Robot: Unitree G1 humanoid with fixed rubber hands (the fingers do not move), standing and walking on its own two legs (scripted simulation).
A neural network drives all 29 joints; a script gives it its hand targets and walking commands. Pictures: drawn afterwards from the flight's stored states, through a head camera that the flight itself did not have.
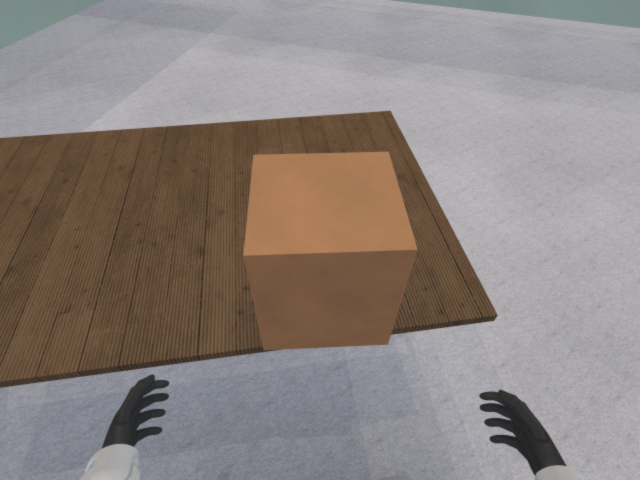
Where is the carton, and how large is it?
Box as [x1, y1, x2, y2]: [243, 152, 417, 349]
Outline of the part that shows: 388,152 253,155 243,256 263,349 387,344 417,250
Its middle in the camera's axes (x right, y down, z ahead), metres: +0.01 +0.03 +0.62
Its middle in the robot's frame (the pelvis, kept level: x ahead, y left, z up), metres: +0.43 -0.01 +0.00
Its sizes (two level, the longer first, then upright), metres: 0.210 0.200 0.250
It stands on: a table, 0.63 m high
